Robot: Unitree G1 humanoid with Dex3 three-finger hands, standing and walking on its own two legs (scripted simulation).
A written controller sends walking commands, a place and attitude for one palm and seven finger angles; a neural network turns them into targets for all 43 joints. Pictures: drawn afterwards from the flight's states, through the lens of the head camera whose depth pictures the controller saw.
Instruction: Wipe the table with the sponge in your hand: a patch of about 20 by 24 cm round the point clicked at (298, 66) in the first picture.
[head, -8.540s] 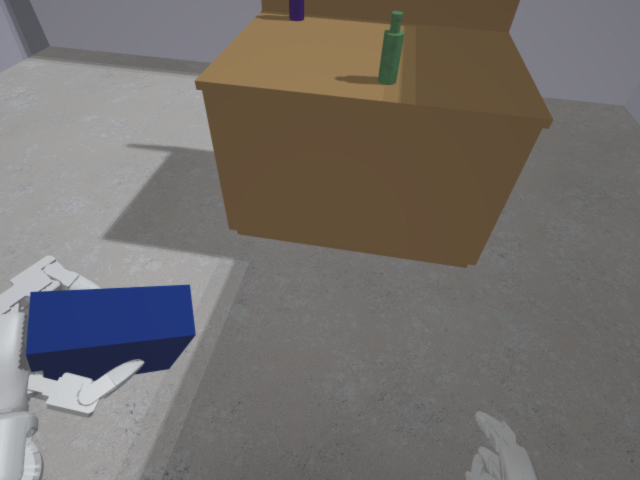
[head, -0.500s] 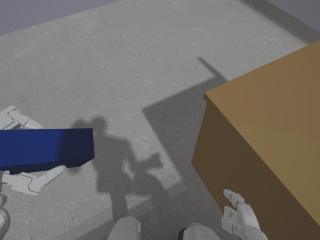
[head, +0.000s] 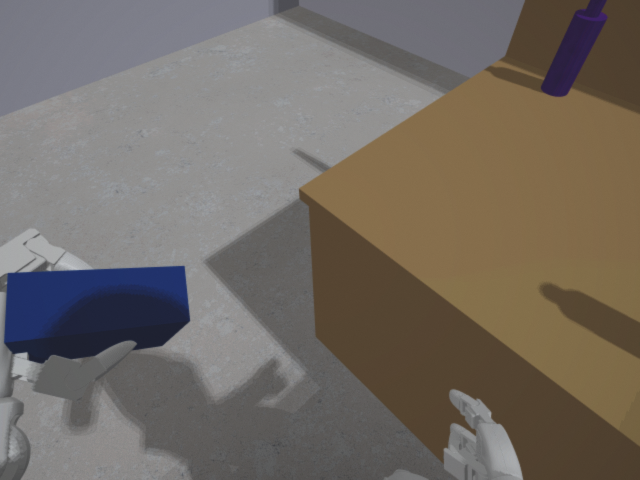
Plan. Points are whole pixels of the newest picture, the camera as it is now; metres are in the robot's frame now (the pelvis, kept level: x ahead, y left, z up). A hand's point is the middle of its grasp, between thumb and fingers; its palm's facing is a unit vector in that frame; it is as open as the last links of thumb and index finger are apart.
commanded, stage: turn to face it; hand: left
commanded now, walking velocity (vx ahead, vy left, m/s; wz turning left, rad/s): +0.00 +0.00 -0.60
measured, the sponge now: (126, 314) +0.22 +0.21 +0.15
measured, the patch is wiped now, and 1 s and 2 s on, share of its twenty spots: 0.00 0.00 0.00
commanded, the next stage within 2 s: take the last steps up to it in 1.78 s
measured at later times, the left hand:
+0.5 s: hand (228, 332) +0.21 +0.11 +0.18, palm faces +0.13 -0.88 -0.45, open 9.4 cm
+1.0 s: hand (402, 414) +0.16 -0.03 +0.18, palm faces -0.22 -0.82 -0.53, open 9.4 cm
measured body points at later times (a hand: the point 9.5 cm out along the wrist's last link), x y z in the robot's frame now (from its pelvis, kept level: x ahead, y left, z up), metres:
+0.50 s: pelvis -0.07 -0.06 +0.00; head -0.04 -0.07 +0.45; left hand +0.19 +0.15 +0.20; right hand +0.03 -0.36 -0.08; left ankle -0.04 +0.09 -0.72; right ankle +0.02 -0.13 -0.73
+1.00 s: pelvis -0.15 -0.09 +0.00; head -0.11 -0.14 +0.45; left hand +0.16 +0.01 +0.21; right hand -0.16 -0.38 -0.10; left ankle -0.08 +0.05 -0.68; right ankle -0.11 -0.18 -0.73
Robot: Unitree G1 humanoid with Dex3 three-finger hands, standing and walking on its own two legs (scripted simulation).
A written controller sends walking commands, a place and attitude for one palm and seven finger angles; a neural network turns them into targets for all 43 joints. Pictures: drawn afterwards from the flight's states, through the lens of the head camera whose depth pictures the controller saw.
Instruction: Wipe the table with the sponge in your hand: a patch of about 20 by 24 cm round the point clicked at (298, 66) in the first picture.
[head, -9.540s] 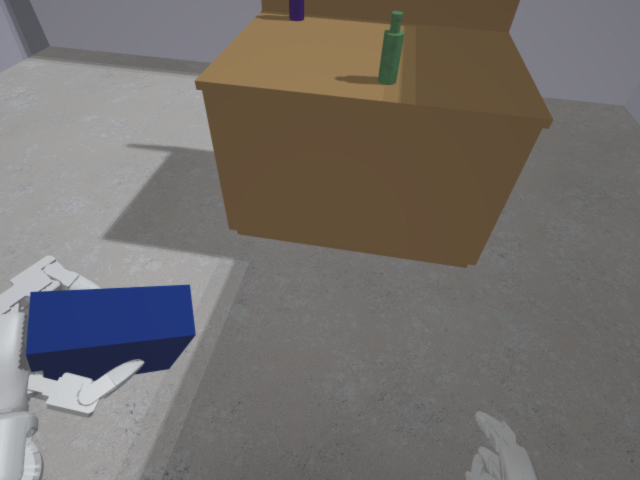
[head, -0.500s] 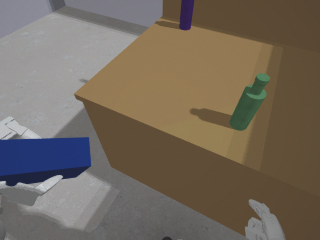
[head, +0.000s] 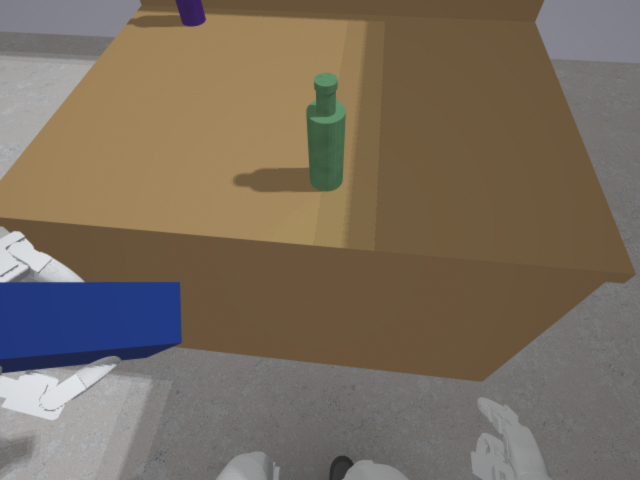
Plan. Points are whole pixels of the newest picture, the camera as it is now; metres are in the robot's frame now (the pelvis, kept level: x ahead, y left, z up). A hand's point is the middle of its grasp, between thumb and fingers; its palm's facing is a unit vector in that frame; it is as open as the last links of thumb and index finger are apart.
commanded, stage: turn to face it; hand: left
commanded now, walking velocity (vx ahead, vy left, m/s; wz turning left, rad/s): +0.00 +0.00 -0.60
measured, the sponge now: (112, 327) +0.23 +0.19 +0.15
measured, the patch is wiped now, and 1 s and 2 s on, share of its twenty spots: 0.00 0.00 0.00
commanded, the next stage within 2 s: take the last steps up to it in 0.78 s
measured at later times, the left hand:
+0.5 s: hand (197, 316) +0.24 +0.12 +0.16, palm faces +0.14 -0.87 -0.48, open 9.4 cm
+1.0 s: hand (248, 347) +0.21 +0.07 +0.16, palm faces -0.01 -0.90 -0.43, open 9.4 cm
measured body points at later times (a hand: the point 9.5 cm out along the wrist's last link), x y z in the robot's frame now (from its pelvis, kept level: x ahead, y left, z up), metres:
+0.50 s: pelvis -0.06 -0.05 -0.01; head +0.00 -0.08 +0.43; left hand +0.22 +0.16 +0.18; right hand +0.06 -0.28 -0.12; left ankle -0.06 +0.13 -0.69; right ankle -0.03 -0.14 -0.73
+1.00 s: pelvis -0.09 -0.05 -0.01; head -0.07 -0.06 +0.44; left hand +0.20 +0.12 +0.19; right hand -0.04 -0.32 -0.09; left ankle -0.03 +0.08 -0.73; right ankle -0.12 -0.15 -0.73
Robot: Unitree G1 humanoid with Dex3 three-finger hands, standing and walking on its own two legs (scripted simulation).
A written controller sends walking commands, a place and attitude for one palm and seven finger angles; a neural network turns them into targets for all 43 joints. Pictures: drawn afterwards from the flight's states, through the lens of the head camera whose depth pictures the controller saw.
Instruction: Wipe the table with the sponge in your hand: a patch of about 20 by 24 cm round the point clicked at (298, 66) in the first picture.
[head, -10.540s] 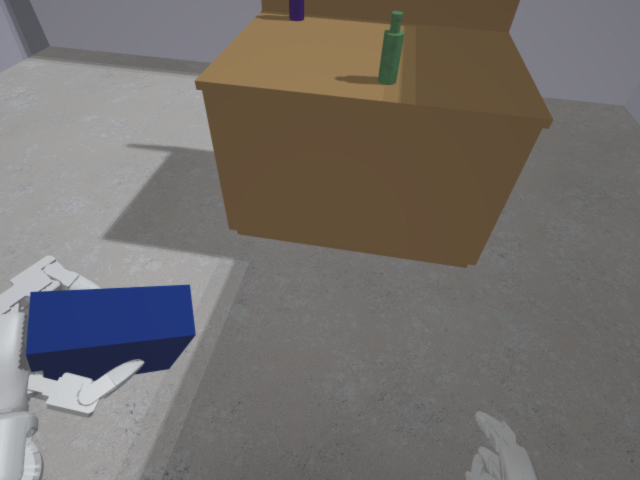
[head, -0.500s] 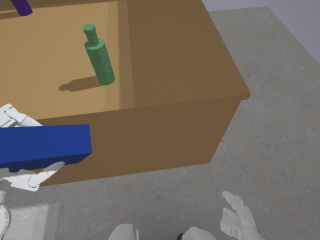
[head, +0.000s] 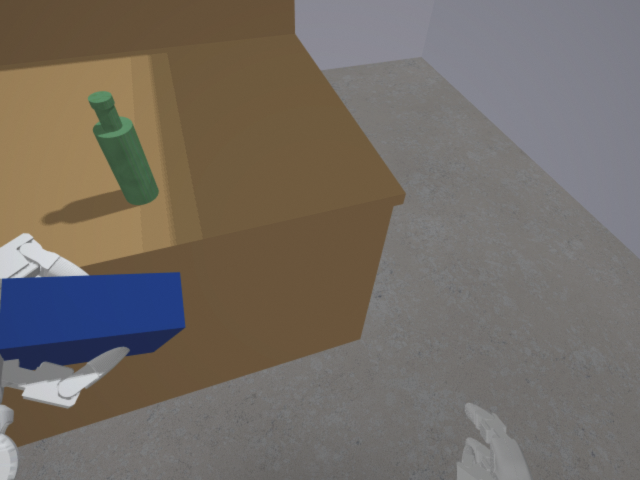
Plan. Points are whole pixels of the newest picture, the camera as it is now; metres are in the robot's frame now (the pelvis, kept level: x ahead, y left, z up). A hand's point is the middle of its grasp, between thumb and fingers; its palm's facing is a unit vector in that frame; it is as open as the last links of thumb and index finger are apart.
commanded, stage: take the last steps up to it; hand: left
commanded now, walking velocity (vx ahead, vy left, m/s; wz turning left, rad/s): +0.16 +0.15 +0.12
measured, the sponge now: (119, 320) +0.22 +0.21 +0.15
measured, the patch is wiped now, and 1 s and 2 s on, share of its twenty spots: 0.00 0.00 0.00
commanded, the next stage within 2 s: come to a stop and stand still in 1.00 s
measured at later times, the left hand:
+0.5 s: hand (29, 329) +0.20 +0.27 +0.17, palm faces +0.44 -0.78 -0.44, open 9.4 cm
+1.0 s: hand out of the picture +0.23 +0.33 +0.17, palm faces +0.45 -0.77 -0.45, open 9.4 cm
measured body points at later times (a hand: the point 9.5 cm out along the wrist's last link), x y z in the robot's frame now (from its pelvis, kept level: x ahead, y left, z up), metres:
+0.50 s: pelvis +0.00 +0.01 +0.01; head +0.02 +0.01 +0.45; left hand +0.17 +0.31 +0.19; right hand +0.15 -0.22 -0.09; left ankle -0.01 +0.12 -0.73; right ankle +0.00 -0.09 -0.71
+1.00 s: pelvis +0.02 +0.07 +0.00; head +0.06 +0.08 +0.45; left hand +0.20 +0.37 +0.19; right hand +0.21 -0.15 -0.08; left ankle +0.03 +0.18 -0.73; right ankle +0.01 -0.05 -0.69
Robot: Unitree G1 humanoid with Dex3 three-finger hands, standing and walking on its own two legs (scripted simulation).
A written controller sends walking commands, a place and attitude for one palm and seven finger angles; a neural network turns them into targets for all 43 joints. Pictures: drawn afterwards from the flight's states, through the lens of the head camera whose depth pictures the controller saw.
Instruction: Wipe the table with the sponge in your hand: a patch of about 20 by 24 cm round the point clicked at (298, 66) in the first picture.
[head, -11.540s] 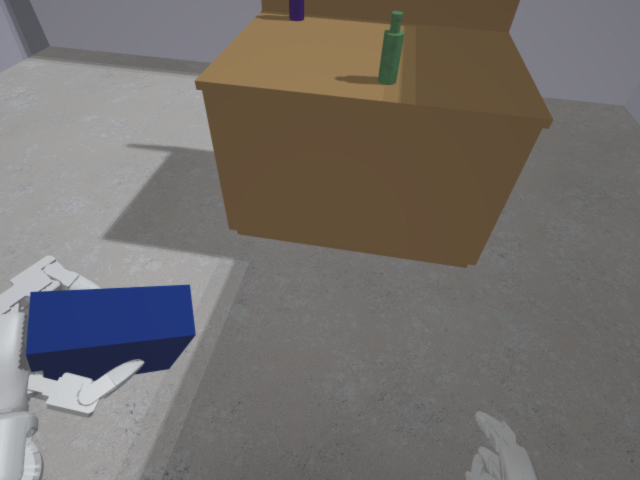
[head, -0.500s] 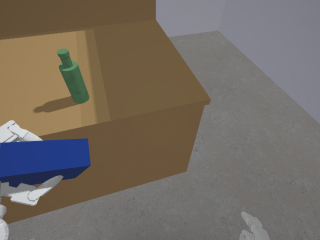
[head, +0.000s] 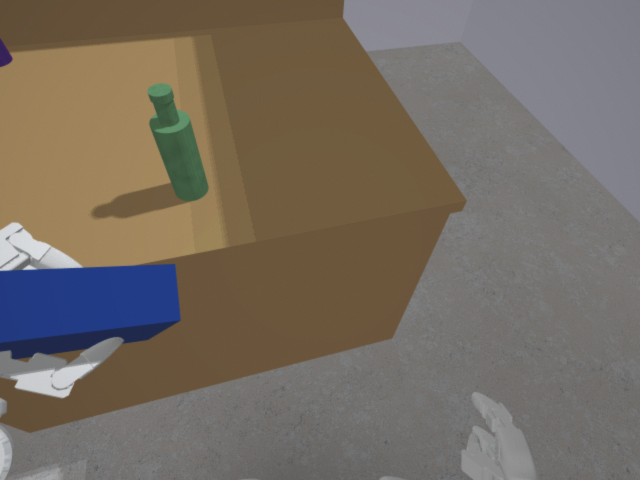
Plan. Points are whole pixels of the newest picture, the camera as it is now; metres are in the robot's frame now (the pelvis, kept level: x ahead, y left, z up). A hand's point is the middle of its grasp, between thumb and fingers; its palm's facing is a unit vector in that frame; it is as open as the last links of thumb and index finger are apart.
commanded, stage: come to a stop and stand still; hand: left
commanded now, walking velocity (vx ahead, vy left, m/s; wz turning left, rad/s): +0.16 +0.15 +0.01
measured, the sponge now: (113, 310) +0.24 +0.21 +0.14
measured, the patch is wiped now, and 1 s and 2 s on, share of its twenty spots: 0.00 0.00 0.00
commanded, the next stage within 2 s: look again from close up in 1.18 s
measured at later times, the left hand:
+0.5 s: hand (47, 284) +0.25 +0.27 +0.17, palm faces +0.35 -0.82 -0.45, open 9.4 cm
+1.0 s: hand (41, 318) +0.22 +0.26 +0.16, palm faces +0.28 -0.86 -0.42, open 9.4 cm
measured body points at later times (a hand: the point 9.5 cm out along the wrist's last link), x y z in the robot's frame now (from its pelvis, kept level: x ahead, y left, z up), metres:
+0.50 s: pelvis +0.02 +0.03 +0.00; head +0.06 +0.04 +0.45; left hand +0.22 +0.31 +0.19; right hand +0.19 -0.20 -0.08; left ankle +0.04 +0.15 -0.73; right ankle +0.00 -0.07 -0.72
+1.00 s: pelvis -0.02 +0.04 +0.01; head +0.01 +0.04 +0.45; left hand +0.20 +0.31 +0.18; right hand +0.14 -0.21 -0.07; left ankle +0.02 +0.14 -0.73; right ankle +0.01 -0.07 -0.73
